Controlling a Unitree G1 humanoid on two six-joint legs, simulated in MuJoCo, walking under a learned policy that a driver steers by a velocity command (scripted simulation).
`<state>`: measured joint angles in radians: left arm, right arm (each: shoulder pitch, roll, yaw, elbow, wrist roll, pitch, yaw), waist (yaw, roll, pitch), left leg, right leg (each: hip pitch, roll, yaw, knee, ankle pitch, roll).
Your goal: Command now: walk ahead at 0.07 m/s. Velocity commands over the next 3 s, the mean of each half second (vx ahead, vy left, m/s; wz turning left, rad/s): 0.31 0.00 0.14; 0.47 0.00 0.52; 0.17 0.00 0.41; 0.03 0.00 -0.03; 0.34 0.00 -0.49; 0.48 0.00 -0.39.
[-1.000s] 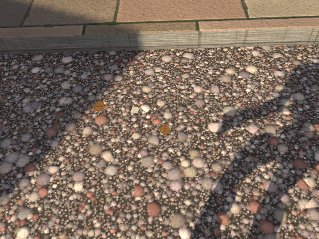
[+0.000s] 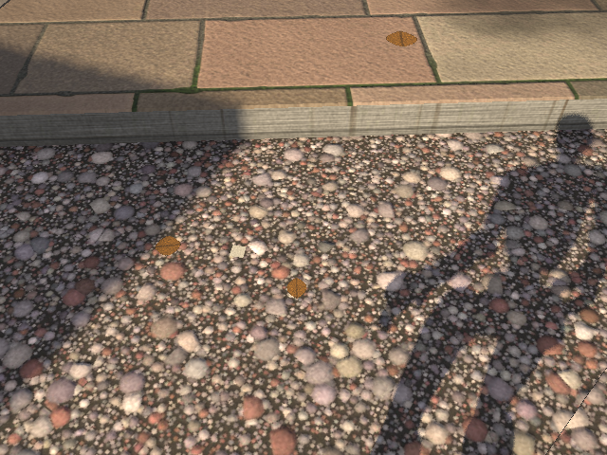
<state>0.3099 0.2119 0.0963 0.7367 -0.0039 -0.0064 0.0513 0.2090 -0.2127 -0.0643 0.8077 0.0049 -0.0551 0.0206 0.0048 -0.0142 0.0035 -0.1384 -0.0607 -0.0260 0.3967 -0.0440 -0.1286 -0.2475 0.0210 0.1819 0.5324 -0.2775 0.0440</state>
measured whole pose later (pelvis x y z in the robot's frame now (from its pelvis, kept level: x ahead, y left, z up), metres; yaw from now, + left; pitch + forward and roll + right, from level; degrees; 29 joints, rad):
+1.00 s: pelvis +0.40 +0.08 -0.03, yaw +24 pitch +2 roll +0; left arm 0.14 0.30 0.06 0.69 0.02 -0.11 0.02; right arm 0.30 -0.27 -0.07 0.77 0.01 -0.05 0.02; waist -0.04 -0.03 0.05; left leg -0.18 -0.16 -0.09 0.34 -0.17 0.13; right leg -0.63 -0.11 0.09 0.99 -0.24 0.06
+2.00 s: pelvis +0.61 +0.18 -0.04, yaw +32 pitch +0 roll +1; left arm 0.20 0.30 0.04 0.83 -0.01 0.00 -0.01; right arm 0.25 -0.28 -0.05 0.74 0.00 0.03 -0.06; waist 0.01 -0.01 0.02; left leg -0.21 -0.01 0.03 0.58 -0.37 0.02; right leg -0.38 0.00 0.02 0.70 -0.35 -0.01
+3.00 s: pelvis +1.07 +0.28 -0.03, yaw +4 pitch +2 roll +2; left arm 0.11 0.27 0.02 0.73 0.04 -0.03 -0.07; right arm 0.43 -0.28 -0.05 0.89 -0.02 -0.08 0.03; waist -0.08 -0.03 0.02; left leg -0.05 -0.02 0.07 0.29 -0.27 0.01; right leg -0.51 -0.04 -0.01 0.64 -0.18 -0.04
